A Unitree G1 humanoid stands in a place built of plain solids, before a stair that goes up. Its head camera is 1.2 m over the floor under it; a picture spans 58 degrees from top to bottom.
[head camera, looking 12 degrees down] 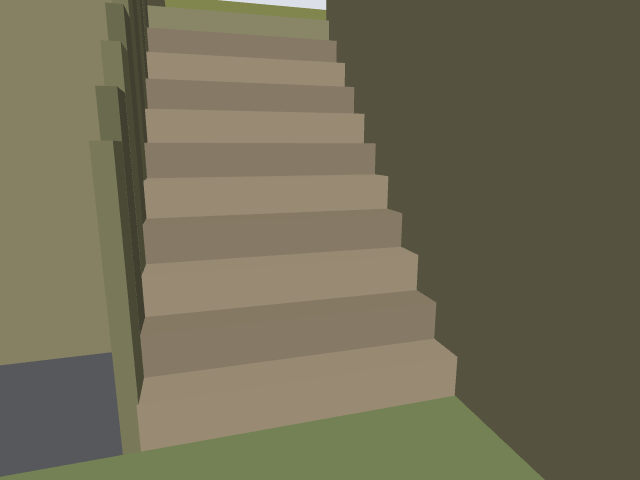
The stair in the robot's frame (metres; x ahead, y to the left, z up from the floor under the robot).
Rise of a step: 0.20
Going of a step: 0.21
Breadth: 1.44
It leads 16 degrees to the left of straight ahead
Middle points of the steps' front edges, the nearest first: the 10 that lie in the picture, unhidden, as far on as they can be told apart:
1.74 0.02 0.21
1.94 0.08 0.41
2.15 0.14 0.62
2.35 0.20 0.82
2.55 0.26 1.03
2.76 0.32 1.23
2.96 0.38 1.44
3.16 0.44 1.64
3.37 0.50 1.85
3.57 0.56 2.05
